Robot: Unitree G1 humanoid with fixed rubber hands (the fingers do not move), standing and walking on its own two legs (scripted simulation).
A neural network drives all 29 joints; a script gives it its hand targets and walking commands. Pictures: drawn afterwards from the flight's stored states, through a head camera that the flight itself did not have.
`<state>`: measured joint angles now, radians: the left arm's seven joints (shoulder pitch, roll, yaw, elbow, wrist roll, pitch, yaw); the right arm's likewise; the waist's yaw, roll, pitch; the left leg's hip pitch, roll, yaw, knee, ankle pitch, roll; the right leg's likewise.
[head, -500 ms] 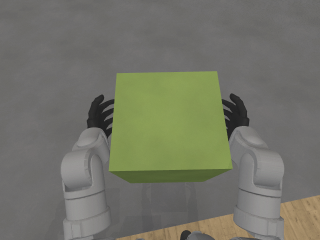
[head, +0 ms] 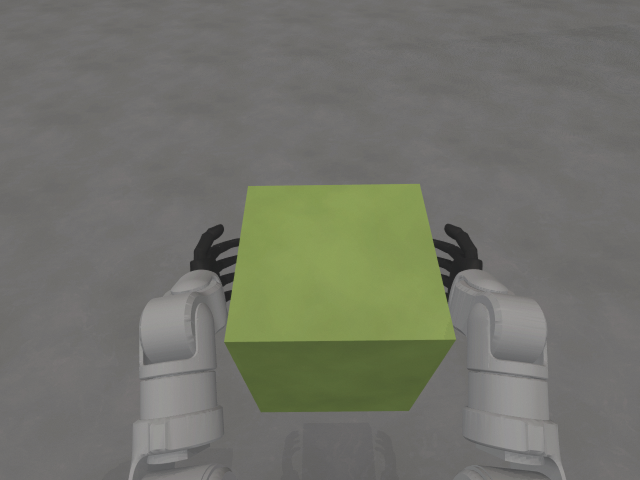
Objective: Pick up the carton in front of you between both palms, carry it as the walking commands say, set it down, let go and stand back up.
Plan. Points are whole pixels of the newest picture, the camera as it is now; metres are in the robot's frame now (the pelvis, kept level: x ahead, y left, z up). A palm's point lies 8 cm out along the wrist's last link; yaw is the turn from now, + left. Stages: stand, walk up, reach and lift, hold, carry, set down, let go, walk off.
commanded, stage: carry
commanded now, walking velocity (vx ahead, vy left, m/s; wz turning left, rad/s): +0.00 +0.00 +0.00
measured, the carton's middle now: (334, 306) +0.34 +0.00 +0.05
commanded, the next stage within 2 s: none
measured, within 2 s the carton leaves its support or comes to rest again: neither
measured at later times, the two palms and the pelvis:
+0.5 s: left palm (203, 305) +0.29 +0.15 +0.12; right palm (479, 304) +0.29 -0.15 +0.12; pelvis -0.03 +0.00 +0.01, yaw +0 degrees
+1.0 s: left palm (198, 313) +0.28 +0.15 +0.12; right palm (479, 312) +0.28 -0.15 +0.12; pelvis -0.04 +0.00 +0.01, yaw +0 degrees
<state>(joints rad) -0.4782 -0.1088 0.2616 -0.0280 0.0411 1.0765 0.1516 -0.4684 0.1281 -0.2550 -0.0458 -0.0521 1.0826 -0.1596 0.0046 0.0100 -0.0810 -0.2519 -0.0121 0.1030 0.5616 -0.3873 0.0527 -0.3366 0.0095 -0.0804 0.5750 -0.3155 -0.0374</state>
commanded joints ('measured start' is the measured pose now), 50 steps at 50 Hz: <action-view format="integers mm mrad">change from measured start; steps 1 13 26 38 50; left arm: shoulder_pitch -569 -573 -606 -609 -610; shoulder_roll -764 -753 -770 -775 -775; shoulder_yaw -604 -578 -566 -571 -571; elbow -60 -22 2 -6 -6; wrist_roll -173 -154 -156 -160 -158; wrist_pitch -7 -5 0 1 5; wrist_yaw -31 -21 -18 -20 -21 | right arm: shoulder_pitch -581 -591 -618 -622 -623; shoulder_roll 748 747 758 764 762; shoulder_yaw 602 582 561 567 567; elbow -56 -8 15 5 5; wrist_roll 170 165 157 162 163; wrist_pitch -17 -14 -9 -8 -5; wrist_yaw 20 13 10 12 15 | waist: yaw -4 -4 -4 -6 -5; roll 3 -8 -6 -7 -1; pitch -387 -335 -317 -334 -336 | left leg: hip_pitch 152 109 88 91 91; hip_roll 155 147 149 153 155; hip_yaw -110 -119 -128 -134 -135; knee -15 -92 -124 -123 -120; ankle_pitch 591 370 311 333 350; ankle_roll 5 6 10 16 17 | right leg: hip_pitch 172 167 151 152 150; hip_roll -146 -147 -144 -141 -140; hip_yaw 115 134 136 131 130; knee -8 -90 -123 -119 -116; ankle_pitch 547 399 331 328 331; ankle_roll -53 -46 -41 -39 -38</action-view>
